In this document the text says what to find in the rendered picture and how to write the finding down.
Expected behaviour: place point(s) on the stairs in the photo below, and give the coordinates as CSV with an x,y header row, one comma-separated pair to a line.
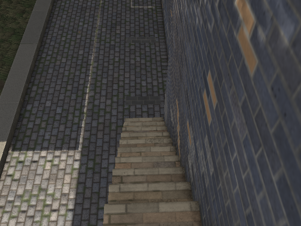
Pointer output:
x,y
148,183

